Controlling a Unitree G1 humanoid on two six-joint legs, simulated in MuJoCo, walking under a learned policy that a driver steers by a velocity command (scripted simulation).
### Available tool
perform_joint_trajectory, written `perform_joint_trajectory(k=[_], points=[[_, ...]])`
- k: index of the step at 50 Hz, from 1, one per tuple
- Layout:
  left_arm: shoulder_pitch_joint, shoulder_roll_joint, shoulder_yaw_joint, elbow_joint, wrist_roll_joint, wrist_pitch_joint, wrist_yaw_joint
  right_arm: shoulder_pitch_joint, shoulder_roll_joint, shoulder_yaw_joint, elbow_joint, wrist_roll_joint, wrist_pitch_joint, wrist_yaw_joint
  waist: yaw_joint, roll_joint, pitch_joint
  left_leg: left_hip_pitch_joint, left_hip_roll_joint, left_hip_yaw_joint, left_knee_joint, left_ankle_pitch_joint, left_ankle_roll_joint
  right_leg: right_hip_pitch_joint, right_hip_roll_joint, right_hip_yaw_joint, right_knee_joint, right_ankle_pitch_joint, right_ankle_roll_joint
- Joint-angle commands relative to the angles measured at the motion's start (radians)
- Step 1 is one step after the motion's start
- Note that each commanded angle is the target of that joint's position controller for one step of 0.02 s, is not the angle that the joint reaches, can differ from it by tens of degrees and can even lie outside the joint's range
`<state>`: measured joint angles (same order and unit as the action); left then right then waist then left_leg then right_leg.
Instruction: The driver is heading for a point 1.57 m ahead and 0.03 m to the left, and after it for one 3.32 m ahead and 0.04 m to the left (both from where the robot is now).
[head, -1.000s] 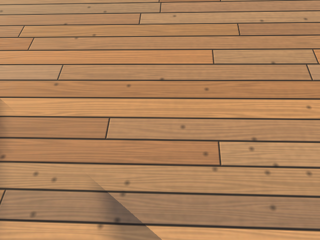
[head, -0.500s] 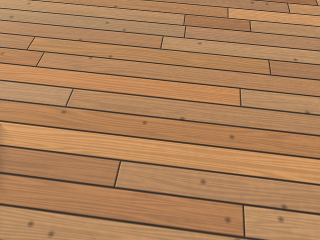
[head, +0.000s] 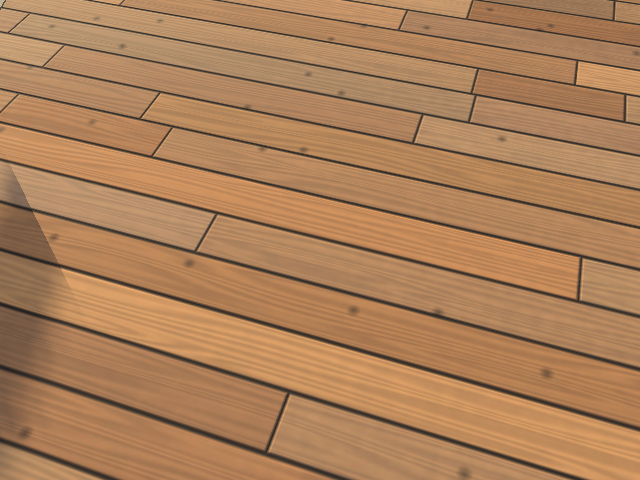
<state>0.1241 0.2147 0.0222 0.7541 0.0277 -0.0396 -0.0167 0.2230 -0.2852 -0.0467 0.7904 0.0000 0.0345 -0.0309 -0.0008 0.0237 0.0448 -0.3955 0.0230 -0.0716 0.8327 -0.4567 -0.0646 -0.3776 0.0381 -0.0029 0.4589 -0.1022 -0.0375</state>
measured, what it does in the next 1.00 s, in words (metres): steps on the spot: left foot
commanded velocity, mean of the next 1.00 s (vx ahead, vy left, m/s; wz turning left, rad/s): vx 0.02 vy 0.00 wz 0.02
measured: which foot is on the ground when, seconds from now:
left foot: up 0.00-0.06, down 0.08-1.00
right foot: down 0.00-1.00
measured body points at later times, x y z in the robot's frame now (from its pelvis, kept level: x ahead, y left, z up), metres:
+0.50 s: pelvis +0.06 +0.02 +0.00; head +0.07 +0.03 +0.45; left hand +0.17 +0.28 -0.13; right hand +0.15 -0.23 -0.13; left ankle +0.03 +0.15 -0.73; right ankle +0.09 -0.10 -0.73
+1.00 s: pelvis +0.06 +0.03 +0.00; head +0.07 +0.03 +0.45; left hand +0.13 +0.29 -0.15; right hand +0.10 -0.22 -0.14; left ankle +0.03 +0.15 -0.73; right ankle +0.09 -0.10 -0.73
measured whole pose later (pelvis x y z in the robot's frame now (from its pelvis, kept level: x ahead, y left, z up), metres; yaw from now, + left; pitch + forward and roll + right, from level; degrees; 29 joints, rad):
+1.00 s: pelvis +0.06 +0.03 +0.00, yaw -1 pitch -2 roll +0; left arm 0.15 0.22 0.04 1.09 0.00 0.02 0.04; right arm 0.26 -0.21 -0.02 1.02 -0.01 -0.01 -0.04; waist 0.01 0.00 0.04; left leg -0.15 0.00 -0.02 0.50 -0.32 0.00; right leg -0.24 -0.01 0.03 0.50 -0.23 0.02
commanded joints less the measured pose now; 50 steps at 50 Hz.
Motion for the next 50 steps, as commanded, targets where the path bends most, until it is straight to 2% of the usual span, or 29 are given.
perform_joint_trajectory(k=[1, 2, 3, 4, 5, 6, 7, 8, 10, 12, 22, 34, 50], points=[[-0.059, 0.147, 0.036, -0.052, -0.012, -0.001, 0.01, 0.137, -0.05, -0.014, 0.0, -0.006, -0.004, 0.0, -0.046, -0.155, -0.181, 0.208, 0.0, 0.045, -0.206, 0.195, 0.012, 0.058, -0.215, 0.182, -0.147, 0.071, -0.164], [-0.061, 0.142, 0.032, -0.046, -0.018, 0.002, 0.011, 0.133, -0.048, -0.014, 0.004, -0.011, -0.005, 0.003, -0.053, -0.146, -0.174, 0.258, -0.009, 0.057, -0.285, 0.269, 0.028, 0.035, -0.202, 0.174, -0.143, -0.04, -0.145], [-0.036, 0.124, 0.025, -0.032, -0.019, 0.002, 0.01, 0.106, -0.056, -0.015, -0.006, -0.024, -0.004, 0.004, -0.048, -0.127, -0.153, 0.289, 0.002, 0.04, -0.341, 0.31, 0.048, 0.003, -0.18, 0.17, -0.148, -0.179, -0.101], [-0.013, 0.105, 0.017, -0.019, -0.012, 0.0, 0.007, 0.077, -0.086, -0.017, -0.027, -0.036, -0.004, 0.002, -0.035, -0.087, -0.123, 0.299, 0.061, -0.03, -0.376, 0.328, 0.076, -0.034, -0.151, 0.157, -0.133, -0.311, -0.047], [0.018, 0.117, 0.021, -0.018, -0.003, 0.0, 0.003, 0.04, -0.15, -0.03, -0.038, -0.027, -0.002, -0.004, 0.016, 0.006, -0.068, 0.212, 0.097, -0.069, -0.388, 0.209, 0.116, -0.036, -0.087, 0.102, -0.112, -0.366, -0.003], [-0.001, 0.114, 0.021, -0.015, -0.001, 0.001, 0.005, 0.033, -0.122, -0.028, -0.023, -0.02, -0.006, -0.001, 0.009, 0.057, -0.042, 0.089, 0.075, -0.061, -0.417, 0.018, 0.13, 0.051, -0.057, 0.055, -0.077, -0.298, 0.023], [-0.013, 0.117, 0.022, -0.013, -0.005, 0.002, 0.009, 0.021, -0.086, -0.018, -0.023, -0.023, -0.015, 0.001, 0.004, 0.059, -0.02, 0.044, 0.06, -0.054, -0.438, -0.014, 0.115, 0.092, -0.057, 0.054, -0.046, -0.242, 0.026], [-0.005, 0.11, 0.022, -0.004, -0.01, 0.003, 0.014, 0.013, -0.072, -0.014, -0.019, -0.026, -0.026, 0.001, 0.009, 0.067, -0.02, 0.038, 0.056, -0.048, -0.439, 0.029, 0.097, 0.112, -0.061, 0.053, -0.029, -0.198, 0.018], [0.023, 0.112, 0.024, 0.016, -0.011, 0.005, 0.019, 0.014, -0.067, -0.012, -0.015, -0.019, -0.046, 0.002, 0.011, 0.061, -0.034, 0.075, 0.05, -0.038, -0.413, 0.156, 0.08, 0.12, -0.062, 0.051, -0.007, -0.104, 0.007], [0.029, 0.111, 0.025, 0.031, -0.012, 0.004, 0.02, 0.036, -0.072, -0.013, -0.005, -0.012, -0.056, 0.002, 0.003, 0.03, -0.062, 0.109, 0.046, -0.03, -0.385, 0.247, 0.078, 0.139, -0.065, 0.049, 0.01, -0.015, 0.004], [0.026, 0.122, 0.033, 0.112, -0.025, 0.024, 0.033, 0.039, -0.06, -0.01, 0.037, -0.005, -0.051, 0.0, 0.001, -0.021, -0.078, 0.153, 0.025, -0.004, -0.358, 0.405, 0.08, 0.199, -0.074, 0.053, 0.041, 0.132, 0.009], [0.004, 0.128, 0.038, 0.213, -0.028, 0.046, 0.05, 0.038, -0.046, -0.005, 0.118, -0.005, -0.051, -0.002, 0.006, -0.016, -0.05, 0.163, 0.01, 0.018, -0.397, 0.379, 0.077, 0.222, -0.073, 0.051, 0.019, 0.1, 0.018], [0.027, 0.111, 0.032, 0.311, -0.028, 0.051, 0.058, 0.077, -0.025, 0.009, 0.214, -0.006, -0.053, -0.008, 0.008, -0.019, -0.009, 0.143, -0.001, 0.034, -0.444, 0.267, 0.076, 0.208, -0.064, 0.043, -0.019, 0.007, 0.028]])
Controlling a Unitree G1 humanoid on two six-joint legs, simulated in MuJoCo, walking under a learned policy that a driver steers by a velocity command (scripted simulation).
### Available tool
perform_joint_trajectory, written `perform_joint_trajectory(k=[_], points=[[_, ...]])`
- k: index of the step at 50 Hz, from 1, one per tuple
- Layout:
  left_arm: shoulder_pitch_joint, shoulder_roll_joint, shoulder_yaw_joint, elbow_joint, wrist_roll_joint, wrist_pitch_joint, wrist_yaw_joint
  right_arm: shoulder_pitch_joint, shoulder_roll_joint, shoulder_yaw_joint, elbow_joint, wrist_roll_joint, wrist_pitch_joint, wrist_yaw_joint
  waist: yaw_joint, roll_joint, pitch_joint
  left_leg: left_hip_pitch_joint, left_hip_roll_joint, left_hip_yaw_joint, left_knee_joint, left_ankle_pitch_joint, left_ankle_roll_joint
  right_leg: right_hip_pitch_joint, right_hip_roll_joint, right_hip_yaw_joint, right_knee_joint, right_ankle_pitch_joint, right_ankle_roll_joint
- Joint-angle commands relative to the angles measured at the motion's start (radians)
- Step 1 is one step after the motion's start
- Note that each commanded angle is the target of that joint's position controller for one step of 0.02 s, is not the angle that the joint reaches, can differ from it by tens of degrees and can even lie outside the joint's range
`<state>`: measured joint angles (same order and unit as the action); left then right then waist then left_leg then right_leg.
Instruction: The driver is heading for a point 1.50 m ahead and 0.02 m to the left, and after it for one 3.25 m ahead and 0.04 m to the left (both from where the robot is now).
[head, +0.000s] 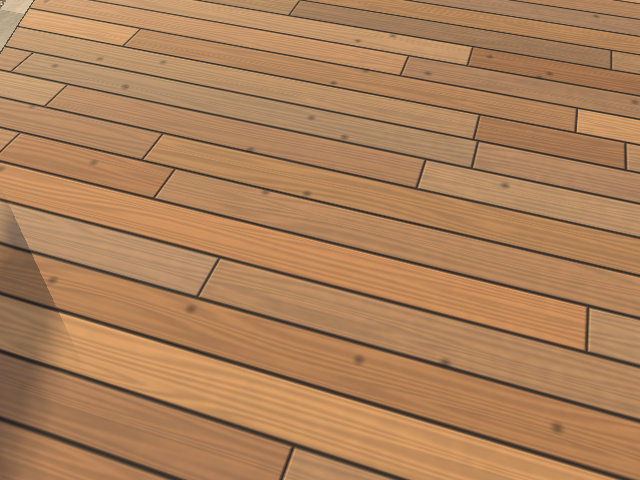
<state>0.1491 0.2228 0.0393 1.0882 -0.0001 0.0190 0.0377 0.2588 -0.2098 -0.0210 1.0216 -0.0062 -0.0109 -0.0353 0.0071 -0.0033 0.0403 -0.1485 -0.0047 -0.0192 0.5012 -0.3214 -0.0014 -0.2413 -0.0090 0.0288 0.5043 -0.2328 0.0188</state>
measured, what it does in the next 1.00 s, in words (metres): stands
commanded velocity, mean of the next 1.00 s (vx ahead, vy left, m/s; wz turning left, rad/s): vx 0.00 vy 0.00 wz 0.00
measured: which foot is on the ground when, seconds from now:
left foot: down 0.00-1.00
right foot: down 0.00-1.00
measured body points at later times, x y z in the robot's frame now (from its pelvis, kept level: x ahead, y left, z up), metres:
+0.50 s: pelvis +0.00 +0.00 +0.00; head +0.01 +0.00 +0.45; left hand +0.02 +0.25 -0.16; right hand -0.01 -0.24 -0.15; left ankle -0.03 +0.12 -0.74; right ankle +0.02 -0.13 -0.74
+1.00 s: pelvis +0.00 +0.00 +0.00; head +0.01 +0.00 +0.45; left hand +0.01 +0.24 -0.16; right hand -0.02 -0.23 -0.16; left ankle -0.03 +0.12 -0.74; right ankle +0.02 -0.13 -0.74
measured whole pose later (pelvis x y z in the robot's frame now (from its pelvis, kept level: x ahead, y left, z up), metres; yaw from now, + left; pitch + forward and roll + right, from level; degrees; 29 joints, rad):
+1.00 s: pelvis +0.00 +0.00 +0.00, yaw +0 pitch -1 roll +0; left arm 0.24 0.18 0.02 1.12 0.00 0.01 0.05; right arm 0.34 -0.16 0.00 1.09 0.00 -0.02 -0.04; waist 0.00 0.00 0.04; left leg -0.16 0.00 -0.01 0.49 -0.31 0.00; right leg -0.26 -0.01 0.04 0.50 -0.23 0.02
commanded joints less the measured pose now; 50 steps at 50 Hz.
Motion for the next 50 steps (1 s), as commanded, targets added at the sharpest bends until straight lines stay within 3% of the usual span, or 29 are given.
perform_joint_trajectory(k=[1, 21, 50], points=[[0.005, 0.101, 0.015, -0.019, 0.0, -0.007, 0.004, 0.045, -0.099, -0.015, -0.013, 0.0, -0.008, -0.003, 0.0, 0.008, -0.002, -0.105, 0.026, -0.018, -0.115, 0.127, 0.013, 0.07, -0.017, 0.011, -0.066, 0.133, -0.028], [0.075, 0.073, 0.0, 0.021, -0.002, -0.009, 0.009, 0.112, -0.065, -0.001, 0.044, 0.003, -0.009, -0.004, -0.001, 0.005, 0.016, -0.118, 0.018, -0.007, -0.127, 0.106, 0.015, 0.052, -0.012, 0.008, -0.075, 0.114, -0.027], [0.136, 0.05, -0.008, 0.02, -0.005, -0.012, 0.013, 0.17, -0.039, 0.003, 0.061, 0.007, -0.009, -0.006, -0.004, 0.005, 0.025, -0.12, 0.016, 0.0, -0.12, 0.126, 0.015, 0.046, -0.009, 0.006, -0.067, 0.135, -0.028]])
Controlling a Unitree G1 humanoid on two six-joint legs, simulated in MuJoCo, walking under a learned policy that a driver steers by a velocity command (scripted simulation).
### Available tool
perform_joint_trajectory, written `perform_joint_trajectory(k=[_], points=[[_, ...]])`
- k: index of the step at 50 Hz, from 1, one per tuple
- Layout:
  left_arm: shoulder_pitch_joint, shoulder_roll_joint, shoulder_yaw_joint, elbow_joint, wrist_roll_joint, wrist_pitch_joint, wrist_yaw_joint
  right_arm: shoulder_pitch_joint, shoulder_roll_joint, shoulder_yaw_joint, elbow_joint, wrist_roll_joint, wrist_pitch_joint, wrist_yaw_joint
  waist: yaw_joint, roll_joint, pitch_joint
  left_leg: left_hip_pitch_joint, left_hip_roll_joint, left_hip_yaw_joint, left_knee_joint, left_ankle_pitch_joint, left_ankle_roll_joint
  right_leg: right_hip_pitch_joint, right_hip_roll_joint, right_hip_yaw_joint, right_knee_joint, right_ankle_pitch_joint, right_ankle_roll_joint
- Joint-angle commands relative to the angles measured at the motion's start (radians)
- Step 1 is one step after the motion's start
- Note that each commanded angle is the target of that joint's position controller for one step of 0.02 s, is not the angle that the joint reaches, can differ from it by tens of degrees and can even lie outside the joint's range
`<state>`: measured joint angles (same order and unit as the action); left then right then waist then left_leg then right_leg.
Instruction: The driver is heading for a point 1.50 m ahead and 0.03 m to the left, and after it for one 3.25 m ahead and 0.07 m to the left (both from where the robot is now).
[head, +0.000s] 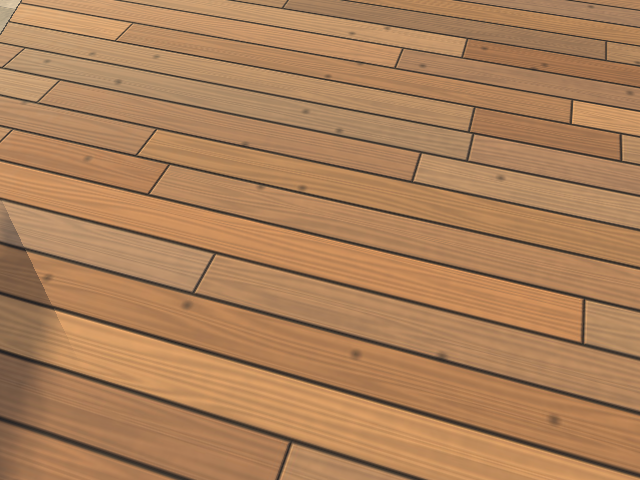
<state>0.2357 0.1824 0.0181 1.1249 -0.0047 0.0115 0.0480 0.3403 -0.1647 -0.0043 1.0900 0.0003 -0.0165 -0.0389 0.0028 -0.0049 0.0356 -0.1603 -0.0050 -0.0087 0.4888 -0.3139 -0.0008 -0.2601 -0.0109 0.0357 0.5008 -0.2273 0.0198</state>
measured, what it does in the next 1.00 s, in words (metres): walks ahead: left foot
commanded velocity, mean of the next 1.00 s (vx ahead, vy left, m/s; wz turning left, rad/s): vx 0.34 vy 0.00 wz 0.00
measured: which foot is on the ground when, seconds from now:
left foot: down 0.00-0.34, up 0.36-0.78, down 0.80-1.00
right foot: down 0.00-0.82, up 0.84-1.00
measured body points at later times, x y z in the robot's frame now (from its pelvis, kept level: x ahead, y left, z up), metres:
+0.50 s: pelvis +0.10 -0.03 +0.01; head +0.11 -0.05 +0.46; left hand +0.03 +0.20 -0.14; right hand +0.16 -0.29 -0.14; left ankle +0.07 +0.10 -0.64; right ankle +0.03 -0.12 -0.74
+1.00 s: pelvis +0.38 +0.04 +0.01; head +0.40 +0.04 +0.45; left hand +0.45 +0.30 -0.13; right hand +0.43 -0.23 -0.13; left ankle +0.41 +0.11 -0.74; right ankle +0.37 -0.13 -0.64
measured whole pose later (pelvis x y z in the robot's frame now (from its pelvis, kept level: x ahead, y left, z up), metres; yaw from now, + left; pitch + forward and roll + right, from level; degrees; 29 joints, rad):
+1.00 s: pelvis +0.38 +0.04 +0.01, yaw +0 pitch +0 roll +1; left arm 0.24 0.26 0.05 0.94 -0.02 -0.10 0.02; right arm 0.26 -0.23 -0.05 0.98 0.00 -0.11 0.04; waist -0.02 -0.04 0.03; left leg -0.23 -0.07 0.07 0.36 -0.14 0.08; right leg -0.56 -0.11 0.04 1.17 -0.26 -0.05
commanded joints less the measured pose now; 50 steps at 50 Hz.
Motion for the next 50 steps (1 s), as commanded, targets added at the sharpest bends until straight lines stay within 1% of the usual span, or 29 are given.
perform_joint_trajectory(k=[1, 4, 5, 7, 9, 11, 12, 14, 16, 17, 18, 19, 20, 21, 22, 24, 26, 29, 35, 37, 39, 40, 41, 42, 43, 44, 45, 47, 50], points=[[0.051, 0.09, 0.013, -0.017, 0.0, -0.005, 0.003, 0.09, -0.084, -0.013, -0.008, 0.0, -0.004, -0.002, 0.0, 0.007, 0.03, -0.108, 0.016, -0.011, -0.108, 0.118, 0.014, 0.065, -0.007, -0.001, -0.063, 0.13, -0.029], [0.055, 0.088, 0.013, -0.018, 0.0, -0.005, 0.003, 0.094, -0.082, -0.014, -0.007, 0.001, -0.004, -0.003, 0.0, 0.007, 0.031, -0.109, 0.016, -0.011, -0.107, 0.118, 0.014, 0.064, -0.007, -0.001, -0.062, 0.13, -0.029], [0.074, 0.076, 0.01, -0.008, 0.0, -0.004, 0.003, 0.115, -0.071, -0.012, 0.004, 0.0, -0.002, -0.004, -0.001, 0.011, 0.007, -0.099, 0.008, -0.003, -0.116, 0.02, 0.018, 0.075, 0.006, -0.015, -0.061, 0.034, -0.03], [0.079, 0.088, 0.017, -0.008, -0.009, -0.004, 0.006, 0.111, -0.109, -0.025, -0.004, 0.012, 0.003, -0.01, -0.004, 0.043, 0.052, -0.141, 0.011, -0.03, -0.126, -0.304, 0.058, 0.004, 0.052, -0.058, -0.006, -0.289, -0.045], [0.043, 0.08, 0.017, -0.033, -0.011, -0.025, 0.0, 0.13, -0.139, -0.036, -0.018, 0.022, -0.007, -0.012, -0.024, 0.082, 0.13, -0.167, 0.092, -0.149, -0.183, -0.497, 0.117, -0.121, 0.048, -0.058, 0.059, -0.381, -0.063], [0.006, 0.04, 0.01, -0.061, -0.016, -0.063, -0.018, 0.168, -0.196, -0.059, -0.017, 0.032, -0.028, -0.006, -0.042, 0.187, 0.15, -0.097, 0.253, -0.367, -0.286, -0.542, 0.201, -0.221, 0.042, -0.098, 0.232, -0.211, -0.062], [-0.01, 0.043, 0.01, -0.073, -0.018, -0.079, -0.027, 0.155, -0.203, -0.065, -0.025, 0.032, -0.034, -0.003, -0.04, 0.189, 0.17, -0.121, 0.311, -0.439, -0.315, -0.514, 0.234, -0.234, 0.007, -0.072, 0.289, -0.185, -0.077], [0.031, 0.042, 0.013, -0.074, -0.031, -0.101, -0.04, 0.08, -0.183, -0.061, -0.056, 0.031, -0.043, 0.006, 0.013, 0.168, 0.177, -0.159, 0.292, -0.379, -0.291, -0.414, 0.21, -0.157, -0.01, -0.074, 0.191, -0.229, -0.111], [0.202, 0.058, 0.03, -0.005, -0.028, -0.107, -0.042, 0.005, -0.173, -0.057, -0.088, 0.041, -0.042, 0.013, 0.086, 0.111, 0.141, -0.291, 0.166, -0.205, -0.147, -0.263, 0.138, 0.156, 0.036, -0.095, -0.018, -0.113, -0.108], [0.338, 0.121, 0.054, 0.027, -0.02, -0.108, -0.04, -0.035, -0.144, -0.048, -0.11, 0.034, -0.052, 0.017, 0.136, -0.037, 0.087, -0.386, 0.074, -0.076, 0.128, -0.072, 0.087, 0.309, -0.078, 0.102, -0.114, -0.131, -0.136], [0.475, 0.258, 0.087, 0.035, -0.024, -0.115, -0.049, -0.034, -0.083, -0.034, -0.149, 0.032, -0.072, 0.012, 0.162, -0.316, 0.012, -0.565, -0.045, 0.058, 0.478, -0.114, 0.034, 0.448, -0.305, 0.534, -0.293, -0.23, -0.266], [0.441, 0.205, 0.062, 0.025, -0.002, -0.132, -0.055, -0.043, -0.089, -0.034, -0.159, 0.043, -0.091, 0.015, 0.122, -0.243, 0.013, -0.651, -0.023, -0.064, 0.705, -0.21, 0.052, 0.414, -0.396, 0.737, -0.351, -0.267, -0.322], [0.34, 0.149, 0.046, -0.007, -0.003, -0.141, -0.054, -0.048, -0.102, -0.037, -0.163, 0.054, -0.102, 0.025, 0.073, -0.133, 0.08, -0.717, 0.034, -0.098, 0.806, -0.139, 0.079, 0.375, -0.387, 0.634, -0.331, -0.224, -0.302], [0.273, 0.12, 0.034, -0.033, -0.005, -0.143, -0.059, -0.049, -0.107, -0.039, -0.156, 0.049, -0.109, 0.034, 0.05, -0.076, 0.083, -0.715, 0.074, -0.09, 0.808, -0.043, 0.097, 0.347, -0.331, 0.49, -0.332, -0.168, -0.266], [0.236, 0.113, 0.027, -0.047, -0.005, -0.138, -0.064, -0.064, -0.125, -0.049, -0.158, 0.039, -0.115, 0.036, 0.033, -0.042, 0.09, -0.714, 0.102, -0.075, 0.755, 0.035, 0.103, 0.332, -0.292, 0.385, -0.344, -0.08, -0.237], [0.259, 0.068, 0.01, -0.045, 0.001, -0.121, -0.061, -0.092, -0.147, -0.067, -0.162, 0.029, -0.108, 0.047, 0.029, -0.068, 0.072, -0.65, 0.125, -0.031, 0.66, 0.109, 0.089, 0.316, -0.215, 0.209, -0.353, 0.137, -0.189], [0.304, 0.085, 0.009, -0.04, 0.005, -0.108, -0.047, -0.129, -0.105, -0.059, -0.174, 0.027, -0.093, 0.057, 0.033, -0.069, 0.068, -0.644, 0.123, 0.007, 0.587, 0.146, 0.06, 0.306, -0.195, 0.135, -0.359, 0.254, -0.192], [0.289, 0.133, 0.013, -0.065, 0.01, -0.099, -0.028, -0.305, -0.069, -0.038, -0.246, 0.023, -0.087, 0.06, 0.054, -0.053, 0.109, -0.603, 0.103, 0.038, 0.339, 0.245, 0.026, 0.214, -0.18, 0.076, -0.399, 0.265, -0.2], [0.327, 0.171, 0.033, -0.064, -0.015, -0.1, -0.021, -0.456, -0.117, -0.034, -0.316, 0.034, -0.092, 0.082, 0.052, -0.082, 0.136, -0.482, 0.058, 0.049, 0.085, 0.326, 0.062, 0.271, -0.23, 0.028, -0.402, 0.31, -0.188], [0.301, 0.19, 0.043, -0.072, -0.009, -0.093, -0.022, -0.403, -0.155, -0.051, -0.313, 0.031, -0.099, 0.088, 0.0, -0.102, 0.072, -0.378, 0.024, 0.062, 0.063, 0.283, 0.095, 0.343, -0.245, 0.005, -0.295, 0.577, -0.164], [0.27, 0.193, 0.045, -0.085, 0.005, -0.076, -0.024, -0.145, -0.227, -0.093, -0.24, 0.035, -0.096, 0.079, -0.135, -0.126, -0.101, -0.042, -0.042, 0.101, 0.076, 0.246, 0.141, 0.309, -0.198, -0.045, 0.019, 0.874, -0.125], [0.254, 0.173, 0.033, -0.111, 0.014, -0.075, -0.028, 0.037, -0.285, -0.113, -0.197, 0.029, -0.089, 0.069, -0.207, -0.073, -0.22, 0.264, 0.092, -0.056, 0.091, 0.199, 0.194, 0.09, -0.155, -0.063, 0.311, 0.663, -0.093], [0.387, 0.011, -0.008, -0.124, 0.007, -0.096, -0.042, 0.143, -0.372, -0.13, -0.168, 0.003, -0.085, 0.07, -0.129, 0.222, -0.409, 0.59, 0.369, -0.592, -0.052, -0.086, 0.365, -0.271, 0.049, -0.046, 0.729, -0.014, -0.03], [0.349, 0.06, 0.002, -0.113, -0.016, -0.131, -0.05, 0.11, -0.291, -0.104, -0.168, 0.005, -0.087, 0.073, -0.14, 0.219, -0.421, 0.568, 0.39, -0.813, -0.223, -0.147, 0.356, -0.383, 0.059, 0.115, 0.882, -0.304, -0.055], [0.237, 0.136, 0.024, -0.156, -0.046, -0.148, -0.053, 0.002, -0.239, -0.087, -0.178, 0.012, -0.092, 0.074, -0.107, 0.182, -0.234, 0.419, 0.36, -0.65, -0.231, -0.107, 0.294, -0.478, 0.0, 0.092, 0.925, -0.251, -0.075], [0.163, 0.157, 0.028, -0.177, -0.046, -0.154, -0.045, -0.102, -0.201, -0.074, -0.202, 0.014, -0.097, 0.076, -0.074, 0.078, -0.144, 0.239, 0.326, -0.488, -0.246, 0.026, 0.26, -0.444, -0.059, 0.066, 0.882, -0.148, -0.084], [0.134, 0.156, 0.038, -0.18, -0.032, -0.149, -0.034, -0.162, -0.175, -0.067, -0.209, 0.004, -0.102, 0.082, -0.036, 0.026, -0.096, 0.091, 0.287, -0.371, -0.269, 0.135, 0.237, -0.386, -0.1, 0.05, 0.819, -0.079, -0.084], [0.183, 0.116, 0.044, -0.169, -0.021, -0.116, -0.026, -0.184, -0.136, -0.056, -0.191, -0.008, -0.108, 0.09, 0.024, 0.071, -0.07, -0.053, 0.223, -0.237, -0.322, 0.194, 0.223, -0.272, -0.142, 0.052, 0.735, -0.03, -0.086], [0.132, 0.11, 0.052, -0.195, -0.013, -0.092, -0.022, -0.128, -0.168, -0.06, -0.157, -0.005, -0.113, 0.075, 0.035, 0.073, -0.014, -0.113, 0.205, -0.158, -0.381, 0.235, 0.248, -0.317, -0.158, 0.029, 0.634, 0.026, -0.065]])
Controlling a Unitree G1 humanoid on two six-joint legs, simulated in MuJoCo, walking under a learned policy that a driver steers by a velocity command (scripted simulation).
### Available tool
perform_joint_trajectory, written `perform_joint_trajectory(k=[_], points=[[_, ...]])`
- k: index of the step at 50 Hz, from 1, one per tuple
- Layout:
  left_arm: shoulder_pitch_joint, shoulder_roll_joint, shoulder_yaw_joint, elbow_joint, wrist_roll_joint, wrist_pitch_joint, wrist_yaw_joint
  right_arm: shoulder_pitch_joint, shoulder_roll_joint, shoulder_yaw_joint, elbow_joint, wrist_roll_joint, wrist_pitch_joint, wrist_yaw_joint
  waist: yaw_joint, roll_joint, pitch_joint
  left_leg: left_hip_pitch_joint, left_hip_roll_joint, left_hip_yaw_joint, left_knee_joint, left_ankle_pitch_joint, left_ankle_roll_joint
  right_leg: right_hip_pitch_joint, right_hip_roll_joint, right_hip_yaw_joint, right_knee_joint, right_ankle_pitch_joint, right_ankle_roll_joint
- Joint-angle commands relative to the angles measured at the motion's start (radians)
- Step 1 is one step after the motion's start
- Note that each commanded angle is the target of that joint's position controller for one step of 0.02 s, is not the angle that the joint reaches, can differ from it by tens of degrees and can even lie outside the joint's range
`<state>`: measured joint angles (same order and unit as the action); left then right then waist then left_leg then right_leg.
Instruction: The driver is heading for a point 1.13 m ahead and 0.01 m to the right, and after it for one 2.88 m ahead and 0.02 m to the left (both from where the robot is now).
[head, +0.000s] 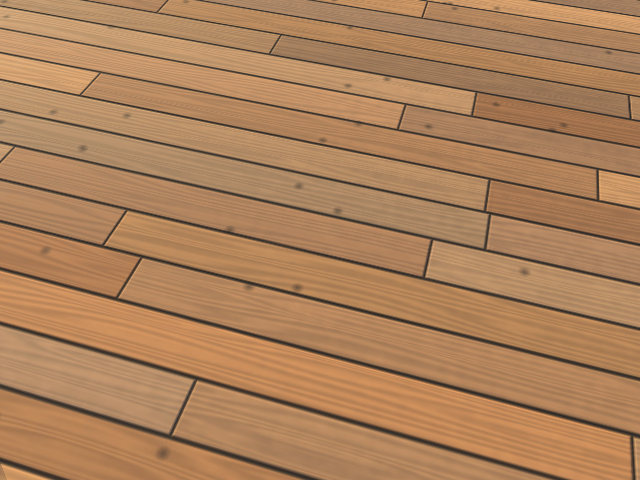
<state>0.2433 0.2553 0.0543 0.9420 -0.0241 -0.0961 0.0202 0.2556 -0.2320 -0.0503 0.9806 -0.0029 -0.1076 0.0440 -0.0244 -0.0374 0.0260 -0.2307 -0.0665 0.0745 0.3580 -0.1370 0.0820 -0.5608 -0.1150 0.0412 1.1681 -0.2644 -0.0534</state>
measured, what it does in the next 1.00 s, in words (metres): walks ahead: right foot, then left foot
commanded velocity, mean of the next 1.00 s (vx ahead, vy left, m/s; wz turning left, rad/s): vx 0.50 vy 0.00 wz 0.00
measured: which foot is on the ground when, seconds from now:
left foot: down 0.00-0.38, up 0.40-0.88, down 0.90-1.00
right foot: up 0.00-0.34, down 0.36-0.92, up 0.94-1.00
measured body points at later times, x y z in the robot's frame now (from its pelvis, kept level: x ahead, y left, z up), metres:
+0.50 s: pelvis +0.30 -0.07 +0.00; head +0.32 -0.08 +0.44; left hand +0.40 +0.19 -0.12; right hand +0.34 -0.34 -0.15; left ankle +0.21 +0.08 -0.64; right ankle +0.35 -0.15 -0.74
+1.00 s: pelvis +0.58 -0.01 -0.02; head +0.62 +0.00 +0.43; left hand +0.58 +0.26 -0.16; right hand +0.74 -0.26 -0.13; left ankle +0.67 +0.08 -0.74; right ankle +0.42 -0.15 -0.65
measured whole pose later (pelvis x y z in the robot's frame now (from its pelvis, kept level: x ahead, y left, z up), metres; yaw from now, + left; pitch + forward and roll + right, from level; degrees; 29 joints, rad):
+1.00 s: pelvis +0.58 -0.01 -0.02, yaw +1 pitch +2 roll -1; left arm 0.34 0.25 0.05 1.00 -0.03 -0.09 0.00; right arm 0.10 -0.25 -0.06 0.88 0.01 -0.11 0.03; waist 0.02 -0.01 0.03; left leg -0.44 -0.01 0.06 0.55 -0.15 0.06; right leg -0.26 -0.01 0.04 1.09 -0.47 -0.04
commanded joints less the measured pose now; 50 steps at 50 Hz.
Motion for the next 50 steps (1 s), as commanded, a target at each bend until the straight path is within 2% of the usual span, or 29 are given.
perform_joint_trajectory(k=[1, 4, 7, 12, 15, 16, 17, 18, 19, 20, 21, 22, 23, 25, 27, 29, 31, 35, 38, 40, 42, 43, 44, 45, 46, 47, 48, 49, 50], points=[[0.073, 0.048, 0.019, -0.031, 0.012, 0.017, 0.007, -0.022, -0.117, -0.017, -0.041, -0.002, -0.021, -0.017, 0.054, 0.095, 0.013, -0.029, 0.271, -0.235, -0.262, 0.065, 0.17, -0.066, -0.06, 0.022, -0.086, 0.111, 0.021], [-0.058, 0.049, 0.022, -0.074, 0.018, 0.009, 0.0, 0.043, -0.135, -0.018, -0.027, 0.001, -0.01, -0.039, 0.02, 0.08, 0.033, 0.041, 0.266, -0.207, -0.27, 0.097, 0.153, -0.154, -0.054, 0.013, -0.285, 0.273, 0.04], [-0.173, 0.031, 0.013, -0.104, 0.013, -0.001, -0.013, 0.097, -0.15, -0.019, -0.017, 0.01, -0.003, -0.049, -0.017, 0.083, 0.044, 0.077, 0.246, -0.155, -0.271, 0.11, 0.126, -0.119, -0.014, -0.026, -0.475, 0.388, 0.042], [-0.312, 0.033, 0.001, -0.158, 0.002, -0.01, -0.044, 0.19, -0.16, -0.025, 0.021, 0.02, 0.018, -0.054, -0.059, 0.08, 0.078, 0.243, 0.3, -0.151, -0.21, 0.13, 0.12, -0.146, 0.018, -0.037, -0.617, 0.337, 0.027], [-0.289, 0.065, 0.009, -0.171, 0.0, -0.02, -0.059, 0.179, -0.178, -0.036, 0.024, 0.022, 0.034, -0.058, -0.02, 0.104, 0.051, 0.322, 0.335, -0.157, -0.125, 0.282, 0.096, -0.074, 0.046, -0.051, -0.662, 0.223, -0.011], [-0.226, 0.09, 0.02, -0.158, 0.0, -0.023, -0.059, 0.156, -0.187, -0.038, 0.017, 0.021, 0.038, -0.058, 0.02, 0.123, 0.008, 0.323, 0.325, -0.142, -0.051, 0.452, 0.083, 0.033, 0.078, -0.077, -0.671, 0.195, -0.029], [-0.086, 0.128, 0.042, -0.116, 0.002, -0.023, -0.055, 0.133, -0.178, -0.034, 0.01, 0.019, 0.044, -0.057, 0.095, 0.12, -0.076, 0.292, 0.279, -0.103, 0.114, 0.605, 0.059, 0.226, 0.114, -0.107, -0.687, 0.202, -0.055], [0.111, 0.193, 0.067, -0.066, 0.01, -0.022, -0.046, 0.128, -0.146, -0.019, -0.01, 0.008, 0.044, -0.056, 0.168, 0.08, -0.219, 0.127, 0.225, -0.062, 0.375, 0.503, 0.025, 0.538, 0.027, -0.011, -0.649, 0.219, -0.109], [0.248, 0.301, 0.094, -0.036, 0.027, -0.015, -0.043, 0.251, -0.023, 0.018, -0.024, 0.002, 0.024, -0.044, 0.137, -0.162, -0.384, -0.297, 0.053, -0.025, 0.794, 0.052, -0.053, 0.957, -0.241, 0.454, -0.7, 0.074, -0.275], [0.251, 0.223, 0.069, -0.032, 0.022, -0.013, -0.046, 0.235, -0.05, 0.016, -0.008, 0.019, -0.005, -0.038, 0.144, -0.197, -0.446, -0.446, 0.012, -0.178, 0.954, -0.418, -0.046, 1.003, -0.295, 0.717, -0.859, -0.003, -0.303], [0.158, 0.164, 0.048, -0.046, 0.015, -0.014, -0.044, 0.133, -0.144, -0.009, -0.039, 0.047, -0.022, -0.034, 0.131, -0.144, -0.285, -0.538, 0.08, -0.195, 1.013, -0.374, -0.023, 0.878, -0.257, 0.567, -0.868, -0.016, -0.238], [0.061, 0.126, 0.035, -0.071, 0.016, -0.013, -0.043, 0.06, -0.154, -0.011, -0.059, 0.052, -0.028, -0.037, 0.104, -0.07, -0.184, -0.527, 0.138, -0.163, 0.978, -0.276, -0.014, 0.717, -0.219, 0.417, -0.888, 0.059, -0.203], [-0.005, 0.095, 0.025, -0.08, 0.022, -0.013, -0.047, 0.025, -0.144, -0.016, -0.063, 0.038, -0.023, -0.044, 0.073, -0.011, -0.11, -0.485, 0.175, -0.145, 0.908, -0.205, -0.018, 0.567, -0.178, 0.313, -0.925, 0.14, -0.184], [-0.037, 0.062, 0.015, -0.072, 0.034, -0.018, -0.054, 0.06, -0.104, -0.022, -0.053, 0.025, 0.007, -0.05, 0.016, -0.041, -0.067, -0.37, 0.216, -0.147, 0.817, -0.132, -0.023, 0.415, -0.119, 0.198, -0.99, 0.191, -0.163], [-0.005, 0.084, 0.021, -0.05, 0.029, -0.024, -0.051, 0.07, -0.074, -0.02, -0.052, 0.021, 0.027, -0.054, 0.0, -0.034, -0.042, -0.366, 0.222, -0.132, 0.764, -0.097, -0.038, 0.368, -0.106, 0.138, -1.027, 0.258, -0.181], [0.028, 0.113, 0.028, -0.035, 0.03, -0.025, -0.038, -0.001, -0.083, -0.025, -0.079, 0.013, 0.032, -0.057, 0.007, -0.016, -0.012, -0.438, 0.228, -0.13, 0.667, -0.012, -0.057, 0.381, -0.107, 0.107, -1.049, 0.306, -0.188], [0.06, 0.117, 0.028, -0.023, 0.027, -0.018, -0.027, -0.078, -0.079, -0.026, -0.105, 0.008, 0.03, -0.054, 0.024, -0.012, 0.003, -0.482, 0.225, -0.125, 0.545, 0.095, -0.07, 0.41, -0.098, 0.075, -1.057, 0.322, -0.176], [0.119, 0.129, 0.028, -0.002, 0.016, -0.01, -0.015, -0.221, -0.057, -0.015, -0.143, 0.015, 0.02, -0.04, 0.068, -0.018, 0.032, -0.437, 0.182, -0.082, 0.308, 0.253, -0.071, 0.434, -0.069, 0.011, -1.069, 0.287, -0.144], [0.175, 0.134, 0.031, 0.027, 0.009, 0.0, -0.012, -0.304, -0.058, -0.009, -0.171, 0.022, 0.015, -0.026, 0.095, -0.018, 0.059, -0.451, 0.163, -0.077, 0.222, 0.241, -0.063, 0.523, -0.1, 0.01, -1.045, 0.276, -0.143], [0.192, 0.138, 0.036, 0.041, 0.007, 0.01, -0.008, -0.339, -0.067, -0.008, -0.193, 0.024, 0.009, -0.013, 0.095, -0.021, 0.071, -0.47, 0.159, -0.085, 0.185, 0.189, -0.044, 0.596, -0.135, 0.018, -1.008, 0.302, -0.136], [0.181, 0.15, 0.043, 0.045, 0.004, 0.02, -0.004, -0.324, -0.087, -0.013, -0.2, 0.026, 0.003, -0.003, 0.07, -0.032, 0.056, -0.426, 0.145, -0.078, 0.157, 0.114, -0.018, 0.646, -0.159, 0.023, -0.957, 0.382, -0.12], [0.163, 0.159, 0.046, 0.042, 0.004, 0.025, -0.003, -0.283, -0.106, -0.021, -0.192, 0.026, 0.0, -0.002, 0.043, -0.046, 0.028, -0.349, 0.122, -0.059, 0.151, 0.078, -0.004, 0.654, -0.157, 0.017, -0.909, 0.501, -0.109], [0.139, 0.162, 0.047, 0.036, 0.005, 0.03, -0.003, -0.193, -0.132, -0.037, -0.168, 0.024, -0.002, -0.004, -0.011, -0.055, -0.028, -0.211, 0.086, -0.026, 0.137, 0.067, 0.015, 0.643, -0.133, -0.008, -0.803, 0.67, -0.092], [0.129, 0.138, 0.037, 0.029, 0.009, 0.035, -0.003, -0.021, -0.18, -0.063, -0.114, 0.021, -0.001, -0.01, -0.086, -0.036, -0.132, 0.029, 0.073, -0.02, 0.144, 0.086, 0.045, 0.568, -0.076, -0.049, -0.603, 0.723, -0.063], [0.15, 0.103, 0.019, 0.004, 0.029, 0.034, -0.003, 0.162, -0.261, -0.084, -0.078, 0.008, 0.002, -0.021, -0.131, 0.1, -0.287, 0.344, 0.272, -0.259, 0.163, 0.092, 0.112, 0.343, -0.005, -0.097, -0.266, 0.414, -0.025], [0.277, -0.038, -0.018, 0.009, 0.022, 0.01, -0.016, 0.202, -0.304, -0.089, -0.055, 0.008, 0.005, -0.012, -0.053, 0.365, -0.404, 0.637, 0.464, -0.744, 0.014, -0.123, 0.267, -0.039, 0.183, -0.035, 0.048, -0.276, 0.028], [0.201, 0.074, 0.005, 0.014, -0.003, -0.014, -0.02, 0.177, -0.206, -0.062, -0.066, 0.016, 0.002, -0.011, -0.088, 0.248, -0.357, 0.603, 0.435, -0.774, -0.049, -0.22, 0.224, -0.149, 0.132, 0.09, 0.159, -0.314, 0.008], [0.102, 0.124, 0.019, -0.019, -0.023, -0.028, -0.023, 0.089, -0.167, -0.05, -0.082, 0.018, -0.001, -0.015, -0.075, 0.199, -0.222, 0.475, 0.409, -0.623, -0.062, -0.169, 0.179, -0.208, 0.083, 0.067, 0.166, -0.224, -0.009], [0.051, 0.123, 0.019, -0.029, -0.019, -0.031, -0.015, 0.004, -0.149, -0.041, -0.102, 0.011, -0.003, -0.015, -0.042, 0.104, -0.15, 0.324, 0.377, -0.51, -0.086, -0.055, 0.159, -0.168, 0.028, 0.039, 0.122, -0.125, -0.01]])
